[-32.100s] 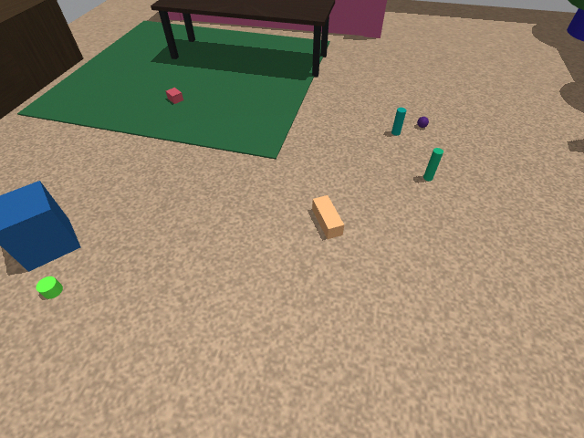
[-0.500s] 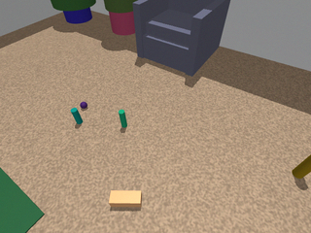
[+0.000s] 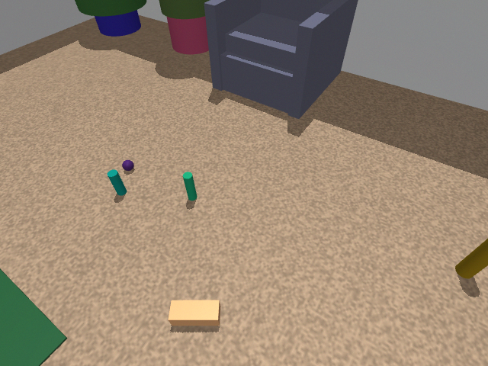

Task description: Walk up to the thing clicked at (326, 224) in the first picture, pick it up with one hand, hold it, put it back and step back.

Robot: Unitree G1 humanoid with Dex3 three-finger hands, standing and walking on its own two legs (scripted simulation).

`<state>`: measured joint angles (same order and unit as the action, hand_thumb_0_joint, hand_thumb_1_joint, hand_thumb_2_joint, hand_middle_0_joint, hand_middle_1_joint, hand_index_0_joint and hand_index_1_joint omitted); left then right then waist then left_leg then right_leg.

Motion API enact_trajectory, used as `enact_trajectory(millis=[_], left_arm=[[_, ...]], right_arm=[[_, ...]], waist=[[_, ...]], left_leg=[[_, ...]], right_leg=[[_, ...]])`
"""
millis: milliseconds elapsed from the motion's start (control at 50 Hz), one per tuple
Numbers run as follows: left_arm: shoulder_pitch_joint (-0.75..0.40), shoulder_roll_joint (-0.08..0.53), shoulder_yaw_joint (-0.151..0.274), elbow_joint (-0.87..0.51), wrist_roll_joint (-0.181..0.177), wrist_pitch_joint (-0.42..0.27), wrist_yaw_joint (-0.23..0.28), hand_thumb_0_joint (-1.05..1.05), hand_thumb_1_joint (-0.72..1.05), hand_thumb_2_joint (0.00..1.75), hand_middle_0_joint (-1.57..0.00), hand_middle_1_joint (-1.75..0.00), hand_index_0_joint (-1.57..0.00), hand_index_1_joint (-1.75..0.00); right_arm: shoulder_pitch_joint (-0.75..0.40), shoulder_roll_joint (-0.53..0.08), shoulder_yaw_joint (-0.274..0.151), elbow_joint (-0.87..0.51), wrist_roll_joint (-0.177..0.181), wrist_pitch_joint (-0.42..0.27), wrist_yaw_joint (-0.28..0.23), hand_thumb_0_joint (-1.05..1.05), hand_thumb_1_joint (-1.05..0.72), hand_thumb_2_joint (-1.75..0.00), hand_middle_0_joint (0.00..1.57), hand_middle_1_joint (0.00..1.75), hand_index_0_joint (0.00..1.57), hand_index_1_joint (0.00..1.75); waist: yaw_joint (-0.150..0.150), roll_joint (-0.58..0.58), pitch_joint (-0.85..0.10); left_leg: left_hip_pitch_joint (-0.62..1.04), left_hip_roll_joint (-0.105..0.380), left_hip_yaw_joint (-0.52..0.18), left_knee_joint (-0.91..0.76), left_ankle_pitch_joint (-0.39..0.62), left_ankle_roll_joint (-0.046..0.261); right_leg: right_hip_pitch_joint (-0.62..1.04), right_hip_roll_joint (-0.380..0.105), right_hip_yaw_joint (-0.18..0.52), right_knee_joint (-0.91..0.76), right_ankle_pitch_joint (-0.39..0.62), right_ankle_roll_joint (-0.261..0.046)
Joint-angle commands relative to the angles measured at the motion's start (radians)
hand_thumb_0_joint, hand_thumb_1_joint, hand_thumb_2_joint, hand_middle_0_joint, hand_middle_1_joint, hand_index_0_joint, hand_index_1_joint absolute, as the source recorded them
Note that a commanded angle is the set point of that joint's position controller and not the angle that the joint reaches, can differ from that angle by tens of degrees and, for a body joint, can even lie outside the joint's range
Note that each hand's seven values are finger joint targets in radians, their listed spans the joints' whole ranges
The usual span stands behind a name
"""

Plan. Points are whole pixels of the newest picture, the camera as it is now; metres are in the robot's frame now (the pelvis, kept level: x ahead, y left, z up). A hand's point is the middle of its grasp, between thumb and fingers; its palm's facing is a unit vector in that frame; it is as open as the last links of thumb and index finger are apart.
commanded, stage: stand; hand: left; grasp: from above
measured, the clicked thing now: (195, 312) +0.44 +0.22 -0.74
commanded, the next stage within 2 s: step back in 0.86 s
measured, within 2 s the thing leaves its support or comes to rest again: neither
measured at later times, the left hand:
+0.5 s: hand out of the picture +0.07 +0.25 -0.16, palm faces +0.01 -0.94 -0.34, open 7.4 cm
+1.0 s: hand out of the picture +0.08 +0.26 -0.16, palm faces +0.02 -0.93 -0.37, open 7.4 cm
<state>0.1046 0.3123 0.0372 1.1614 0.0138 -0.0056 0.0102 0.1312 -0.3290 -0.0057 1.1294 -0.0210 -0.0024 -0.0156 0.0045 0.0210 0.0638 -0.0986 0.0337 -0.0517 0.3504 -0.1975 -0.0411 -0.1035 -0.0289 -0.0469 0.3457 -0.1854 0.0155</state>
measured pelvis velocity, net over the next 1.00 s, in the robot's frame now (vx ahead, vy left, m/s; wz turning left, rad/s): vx -0.02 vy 0.00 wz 0.00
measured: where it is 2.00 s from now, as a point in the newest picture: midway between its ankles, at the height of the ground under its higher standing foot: outside the picture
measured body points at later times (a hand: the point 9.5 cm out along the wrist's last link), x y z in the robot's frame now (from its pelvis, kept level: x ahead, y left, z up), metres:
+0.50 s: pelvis +0.00 +0.00 +0.00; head +0.01 -0.01 +0.45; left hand +0.07 +0.30 -0.13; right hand +0.07 -0.30 -0.14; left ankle +0.00 +0.15 -0.75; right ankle +0.00 -0.13 -0.75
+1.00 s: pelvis -0.02 +0.00 -0.01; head +0.03 +0.00 +0.44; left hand +0.08 +0.31 -0.13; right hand +0.07 -0.31 -0.14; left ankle +0.00 +0.14 -0.74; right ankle +0.00 -0.13 -0.75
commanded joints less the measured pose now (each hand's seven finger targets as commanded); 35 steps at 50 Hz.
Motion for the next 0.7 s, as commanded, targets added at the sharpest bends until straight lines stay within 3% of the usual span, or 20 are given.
enact_trajectory(millis=[0,80,180,520,560,680], left_arm=[[-0.038,0.211,0.033,-0.056,0.002,-0.016,0.010,0.00,0.90,0.90,-0.20,-0.30,-0.20,-0.30],[-0.040,0.213,0.032,-0.056,0.000,-0.016,0.007,0.00,0.90,0.90,-0.20,-0.30,-0.20,-0.30],[-0.037,0.218,0.032,-0.061,0.000,-0.021,0.007,0.00,0.90,0.90,-0.20,-0.30,-0.20,-0.30],[-0.037,0.226,0.029,-0.066,-0.002,-0.021,0.003,0.00,0.90,0.90,-0.20,-0.30,-0.20,-0.30],[-0.033,0.228,0.027,-0.066,-0.003,-0.022,0.002,0.00,0.90,0.90,-0.20,-0.30,-0.20,-0.30],[-0.031,0.229,0.026,-0.068,-0.004,-0.025,0.003,0.00,0.90,0.90,-0.20,-0.30,-0.20,-0.30]], right_arm=[[-0.032,-0.194,-0.035,-0.056,0.003,-0.023,-0.008,0.00,-0.90,-0.90,0.20,0.30,0.20,0.30],[-0.031,-0.201,-0.035,-0.052,0.003,-0.023,-0.008,0.00,-0.90,-0.90,0.20,0.30,0.20,0.30],[-0.039,-0.204,-0.036,-0.055,0.004,-0.026,-0.006,0.00,-0.90,-0.90,0.20,0.30,0.20,0.30],[-0.036,-0.208,-0.033,-0.051,0.006,-0.023,-0.001,0.00,-0.90,-0.90,0.20,0.30,0.20,0.30],[-0.040,-0.205,-0.032,-0.053,0.005,-0.025,-0.001,0.00,-0.90,-0.90,0.20,0.30,0.20,0.30],[-0.028,-0.213,-0.032,-0.049,0.006,-0.024,-0.001,0.00,-0.90,-0.90,0.20,0.30,0.20,0.30]], waist=[[0.004,-0.017,-0.057],[0.001,-0.002,-0.055],[0.004,-0.015,-0.081],[0.001,-0.011,-0.067],[0.002,-0.020,-0.068],[-0.003,-0.020,-0.079]], left_leg=[[-0.039,0.081,-0.054,-0.062,0.129,0.054],[-0.050,0.079,-0.050,-0.065,0.115,0.053],[-0.026,0.086,-0.050,-0.054,0.169,0.055],[-0.043,0.082,-0.048,-0.075,0.104,0.053],[-0.027,0.086,-0.050,-0.070,0.148,0.052],[-0.027,0.085,-0.045,-0.063,0.148,0.052]], right_leg=[[0.025,-0.096,0.083,-0.057,0.088,-0.026],[0.028,-0.096,0.087,-0.060,0.083,-0.027],[0.038,-0.102,0.086,-0.050,0.138,-0.029],[0.027,-0.098,0.087,-0.059,0.093,-0.028],[0.021,-0.101,0.090,-0.053,0.117,-0.031],[0.033,-0.104,0.090,-0.057,0.130,-0.029]])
